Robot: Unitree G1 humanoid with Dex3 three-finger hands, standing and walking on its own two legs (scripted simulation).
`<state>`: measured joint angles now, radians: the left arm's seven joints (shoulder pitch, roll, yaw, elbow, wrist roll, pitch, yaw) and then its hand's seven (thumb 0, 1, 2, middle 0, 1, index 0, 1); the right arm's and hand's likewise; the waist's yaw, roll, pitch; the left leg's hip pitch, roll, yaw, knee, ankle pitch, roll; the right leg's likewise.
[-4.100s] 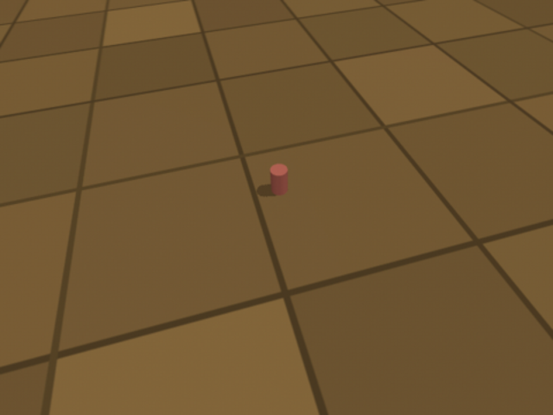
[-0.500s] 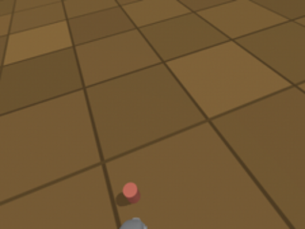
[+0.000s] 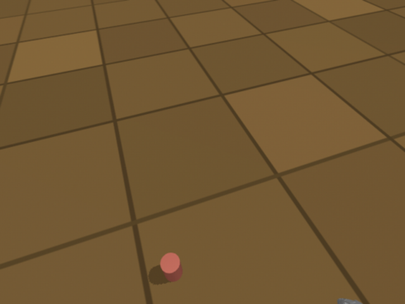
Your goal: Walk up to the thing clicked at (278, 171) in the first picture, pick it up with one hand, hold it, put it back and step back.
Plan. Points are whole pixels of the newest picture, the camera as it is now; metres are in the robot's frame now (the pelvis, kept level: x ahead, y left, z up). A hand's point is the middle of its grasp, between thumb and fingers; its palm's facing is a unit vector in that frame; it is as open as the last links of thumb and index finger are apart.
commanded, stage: walk up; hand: left
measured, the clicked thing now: (171, 267) +0.39 +0.20 -0.70
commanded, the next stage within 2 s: stand in 1.04 s
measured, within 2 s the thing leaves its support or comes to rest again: neither
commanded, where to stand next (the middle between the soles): +0.05 -0.01 m, yaw -1 degrees
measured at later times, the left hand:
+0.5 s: hand out of the picture +0.11 +0.24 -0.14, palm faces -0.03 -0.95 -0.32, open 7.4 cm
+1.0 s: hand out of the picture +0.09 +0.25 -0.15, palm faces -0.01 -0.94 -0.33, open 7.4 cm
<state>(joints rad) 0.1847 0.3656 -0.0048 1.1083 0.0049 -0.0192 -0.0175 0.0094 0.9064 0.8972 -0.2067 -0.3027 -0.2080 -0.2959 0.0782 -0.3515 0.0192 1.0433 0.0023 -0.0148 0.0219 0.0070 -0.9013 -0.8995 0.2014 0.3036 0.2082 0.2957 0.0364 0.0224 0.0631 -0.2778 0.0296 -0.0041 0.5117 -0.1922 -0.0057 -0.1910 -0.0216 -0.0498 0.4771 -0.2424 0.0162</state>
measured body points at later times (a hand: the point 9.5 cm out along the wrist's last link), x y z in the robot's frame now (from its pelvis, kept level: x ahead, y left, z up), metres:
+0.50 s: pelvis +0.01 +0.00 +0.01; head +0.02 +0.00 +0.46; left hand +0.12 +0.29 -0.12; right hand +0.09 -0.31 -0.12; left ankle +0.05 +0.12 -0.74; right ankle +0.01 -0.13 -0.74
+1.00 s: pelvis +0.02 +0.00 +0.01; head +0.03 +0.00 +0.46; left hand +0.09 +0.30 -0.12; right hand +0.10 -0.29 -0.12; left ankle +0.05 +0.12 -0.74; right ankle +0.01 -0.13 -0.74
